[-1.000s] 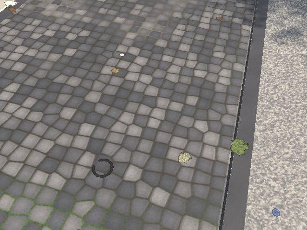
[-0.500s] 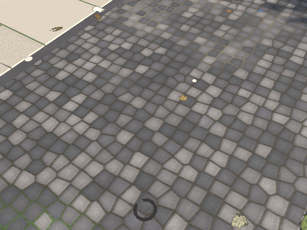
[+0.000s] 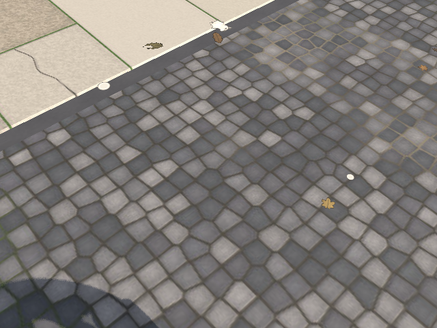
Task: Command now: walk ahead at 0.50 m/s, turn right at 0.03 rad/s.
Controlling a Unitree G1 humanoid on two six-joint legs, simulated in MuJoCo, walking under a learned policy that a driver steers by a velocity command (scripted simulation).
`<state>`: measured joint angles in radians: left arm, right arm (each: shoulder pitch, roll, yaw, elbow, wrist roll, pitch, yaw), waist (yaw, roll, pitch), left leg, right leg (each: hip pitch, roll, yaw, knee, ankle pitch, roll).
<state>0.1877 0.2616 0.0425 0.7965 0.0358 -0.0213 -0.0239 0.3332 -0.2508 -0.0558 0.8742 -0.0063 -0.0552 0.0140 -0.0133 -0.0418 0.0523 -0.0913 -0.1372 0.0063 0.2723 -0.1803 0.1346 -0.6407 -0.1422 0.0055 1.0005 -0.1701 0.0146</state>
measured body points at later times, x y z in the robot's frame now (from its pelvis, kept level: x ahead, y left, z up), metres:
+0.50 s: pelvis +0.28 -0.07 -0.01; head +0.31 -0.08 +0.44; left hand +0.39 +0.19 -0.13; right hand +0.34 -0.35 -0.13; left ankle +0.33 +0.09 -0.66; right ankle +0.28 -0.11 -0.75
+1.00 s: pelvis +0.46 -0.07 -0.01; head +0.50 -0.07 +0.44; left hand +0.69 +0.12 -0.14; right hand +0.43 -0.36 -0.11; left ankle +0.58 -0.03 -0.75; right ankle +0.36 -0.16 -0.67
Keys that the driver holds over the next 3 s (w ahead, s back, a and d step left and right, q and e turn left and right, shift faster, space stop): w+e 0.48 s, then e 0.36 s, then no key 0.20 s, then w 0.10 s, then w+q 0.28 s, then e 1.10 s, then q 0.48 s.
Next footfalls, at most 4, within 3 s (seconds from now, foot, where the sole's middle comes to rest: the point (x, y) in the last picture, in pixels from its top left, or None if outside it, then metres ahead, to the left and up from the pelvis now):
0.30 right None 0.32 -0.12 -0.78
0.78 left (232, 284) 0.61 -0.05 -0.78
1.18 right None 0.42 -0.18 -0.78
1.62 left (242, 246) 0.74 -0.09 -0.78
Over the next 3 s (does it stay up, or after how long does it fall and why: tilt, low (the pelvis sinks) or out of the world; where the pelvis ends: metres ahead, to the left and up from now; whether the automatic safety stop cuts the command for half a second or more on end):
stays up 0.61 -0.12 -0.01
